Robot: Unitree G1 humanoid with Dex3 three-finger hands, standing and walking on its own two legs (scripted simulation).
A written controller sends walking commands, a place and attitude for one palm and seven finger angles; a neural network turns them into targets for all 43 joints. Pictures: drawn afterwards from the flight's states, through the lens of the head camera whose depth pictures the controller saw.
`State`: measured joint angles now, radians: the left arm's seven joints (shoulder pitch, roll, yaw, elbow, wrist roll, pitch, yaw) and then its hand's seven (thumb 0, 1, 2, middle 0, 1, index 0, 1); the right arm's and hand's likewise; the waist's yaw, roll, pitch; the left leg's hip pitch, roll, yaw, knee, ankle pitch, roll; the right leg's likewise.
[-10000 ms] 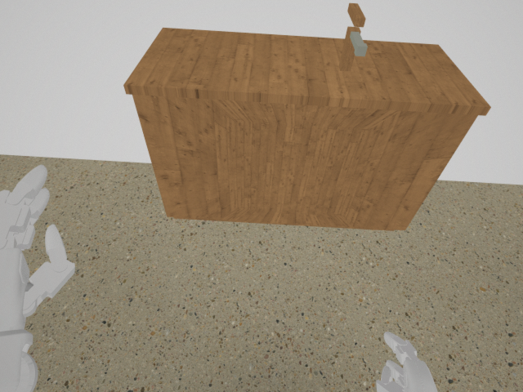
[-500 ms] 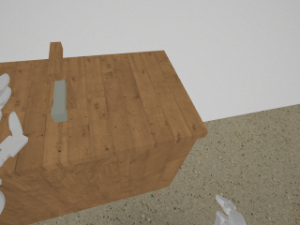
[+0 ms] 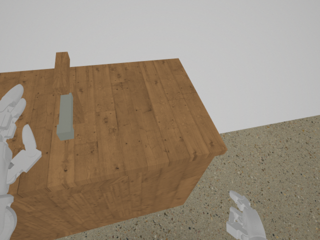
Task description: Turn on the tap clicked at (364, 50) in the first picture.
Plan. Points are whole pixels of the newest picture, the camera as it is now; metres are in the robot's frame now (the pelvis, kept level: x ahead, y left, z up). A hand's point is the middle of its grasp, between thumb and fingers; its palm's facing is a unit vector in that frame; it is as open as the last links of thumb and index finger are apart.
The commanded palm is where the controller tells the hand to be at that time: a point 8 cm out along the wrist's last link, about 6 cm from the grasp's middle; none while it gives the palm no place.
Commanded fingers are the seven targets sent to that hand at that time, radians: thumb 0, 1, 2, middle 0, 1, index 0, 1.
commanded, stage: look again from close up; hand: left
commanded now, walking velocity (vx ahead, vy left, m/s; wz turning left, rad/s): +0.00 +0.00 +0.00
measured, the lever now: (65, 131) +0.30 +0.25 +0.10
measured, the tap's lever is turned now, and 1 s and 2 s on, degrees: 0 0 0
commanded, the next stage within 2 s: shuffle to correct the standing spot in 0.30 s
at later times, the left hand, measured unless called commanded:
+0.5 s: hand (42, 156) +0.21 +0.24 +0.16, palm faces +0.38 -0.85 -0.36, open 7.4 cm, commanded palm +0.16 +0.27 +0.17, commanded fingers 0.00 0.90 0.90 -0.20 -0.30 -0.20 -0.30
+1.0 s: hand (77, 166) +0.20 +0.18 +0.16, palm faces +0.32 -0.86 -0.40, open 7.4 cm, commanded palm +0.14 +0.22 +0.17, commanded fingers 0.00 0.90 0.90 -0.20 -0.30 -0.20 -0.30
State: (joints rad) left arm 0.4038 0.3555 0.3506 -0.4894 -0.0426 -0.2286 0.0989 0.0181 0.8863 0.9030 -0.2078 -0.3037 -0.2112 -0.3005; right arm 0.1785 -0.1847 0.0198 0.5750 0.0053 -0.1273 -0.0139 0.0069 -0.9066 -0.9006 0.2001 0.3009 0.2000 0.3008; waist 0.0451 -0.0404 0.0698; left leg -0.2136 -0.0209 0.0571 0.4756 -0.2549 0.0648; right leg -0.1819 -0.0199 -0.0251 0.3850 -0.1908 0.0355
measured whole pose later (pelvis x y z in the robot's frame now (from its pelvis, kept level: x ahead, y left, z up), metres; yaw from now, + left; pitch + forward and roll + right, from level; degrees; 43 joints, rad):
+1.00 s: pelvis -0.02 -0.06 +0.00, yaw -1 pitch +2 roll -1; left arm 0.46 0.38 0.38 -0.55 -0.08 -0.19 0.08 0.02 0.88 0.90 -0.21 -0.30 -0.21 -0.30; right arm 0.20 -0.20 -0.03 0.56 0.01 -0.11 -0.04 0.01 -0.91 -0.90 0.20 0.30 0.20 0.30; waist 0.02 -0.01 0.09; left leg -0.32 0.07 0.04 0.53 -0.24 -0.02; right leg -0.30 0.07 -0.04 0.45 -0.18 -0.05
